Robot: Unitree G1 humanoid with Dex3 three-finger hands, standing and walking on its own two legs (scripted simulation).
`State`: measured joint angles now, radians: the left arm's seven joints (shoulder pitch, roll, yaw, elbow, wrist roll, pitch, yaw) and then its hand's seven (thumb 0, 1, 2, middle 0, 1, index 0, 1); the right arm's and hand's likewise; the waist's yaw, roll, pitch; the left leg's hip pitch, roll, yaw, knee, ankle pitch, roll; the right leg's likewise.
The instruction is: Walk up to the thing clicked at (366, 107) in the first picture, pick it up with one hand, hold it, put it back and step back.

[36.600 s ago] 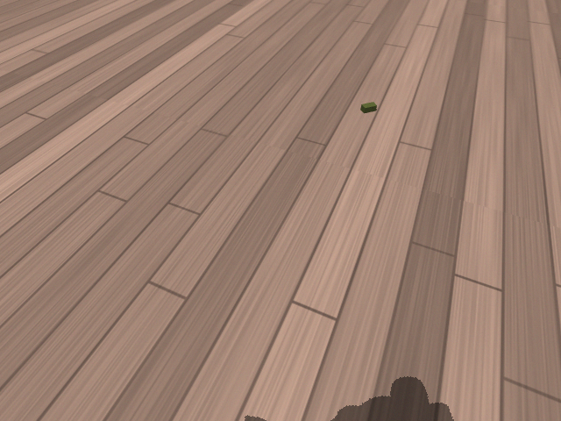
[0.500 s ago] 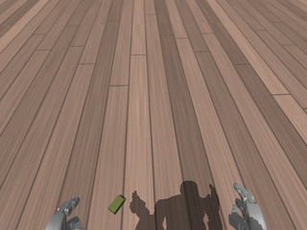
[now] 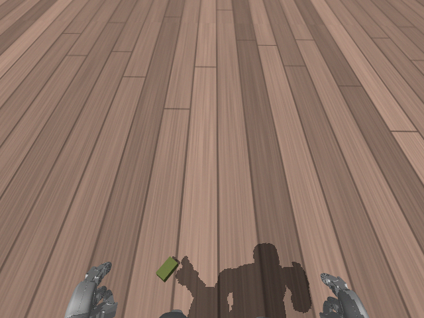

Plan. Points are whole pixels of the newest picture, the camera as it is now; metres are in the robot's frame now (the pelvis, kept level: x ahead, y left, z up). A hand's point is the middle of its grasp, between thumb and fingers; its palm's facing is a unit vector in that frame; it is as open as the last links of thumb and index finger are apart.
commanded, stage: stand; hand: left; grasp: from above
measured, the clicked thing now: (167, 269) +0.41 +0.20 -0.71
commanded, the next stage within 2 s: none
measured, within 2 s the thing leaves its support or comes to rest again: neither
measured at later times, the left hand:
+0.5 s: hand out of the picture +0.04 +0.25 -0.12, palm faces +0.04 -0.95 -0.32, open 7.4 cm
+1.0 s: hand out of the picture +0.06 +0.24 -0.11, palm faces +0.02 -0.94 -0.33, open 7.4 cm
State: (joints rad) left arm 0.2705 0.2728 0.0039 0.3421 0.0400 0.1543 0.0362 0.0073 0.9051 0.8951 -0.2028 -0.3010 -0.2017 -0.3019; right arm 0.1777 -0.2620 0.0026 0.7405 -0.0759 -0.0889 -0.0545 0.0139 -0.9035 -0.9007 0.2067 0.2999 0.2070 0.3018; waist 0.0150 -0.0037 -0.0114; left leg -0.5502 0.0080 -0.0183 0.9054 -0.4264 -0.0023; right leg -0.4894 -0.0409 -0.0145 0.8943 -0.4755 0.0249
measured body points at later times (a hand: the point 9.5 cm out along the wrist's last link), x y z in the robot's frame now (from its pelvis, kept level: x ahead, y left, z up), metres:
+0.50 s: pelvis +0.01 +0.02 +0.05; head +0.02 +0.02 +0.50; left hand +0.04 +0.30 -0.10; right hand +0.08 -0.26 -0.09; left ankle +0.02 +0.12 -0.69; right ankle -0.01 -0.14 -0.69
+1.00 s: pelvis +0.01 +0.00 +0.05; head +0.01 +0.00 +0.50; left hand +0.06 +0.29 -0.09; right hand +0.07 -0.29 -0.09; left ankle +0.02 +0.12 -0.69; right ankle -0.01 -0.14 -0.69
